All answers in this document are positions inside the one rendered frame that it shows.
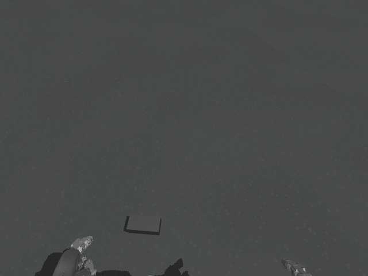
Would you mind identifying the carton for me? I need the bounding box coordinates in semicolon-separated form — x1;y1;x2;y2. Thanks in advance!
126;214;162;235

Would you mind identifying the left robot hand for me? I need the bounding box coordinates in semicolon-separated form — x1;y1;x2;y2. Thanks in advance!
53;236;97;276

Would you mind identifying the right robot hand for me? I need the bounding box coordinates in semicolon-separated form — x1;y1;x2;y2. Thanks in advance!
282;259;312;276

